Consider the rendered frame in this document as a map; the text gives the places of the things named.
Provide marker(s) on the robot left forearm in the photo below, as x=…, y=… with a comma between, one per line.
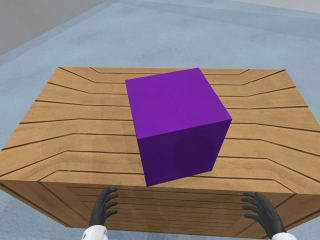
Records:
x=95, y=232

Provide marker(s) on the carton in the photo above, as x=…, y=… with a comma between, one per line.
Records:
x=180, y=124

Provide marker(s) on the pedestal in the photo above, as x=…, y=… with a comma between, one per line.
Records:
x=78, y=138

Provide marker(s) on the right robot hand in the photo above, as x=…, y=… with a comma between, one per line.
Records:
x=268, y=217

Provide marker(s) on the left robot hand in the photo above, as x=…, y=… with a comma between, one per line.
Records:
x=99, y=214

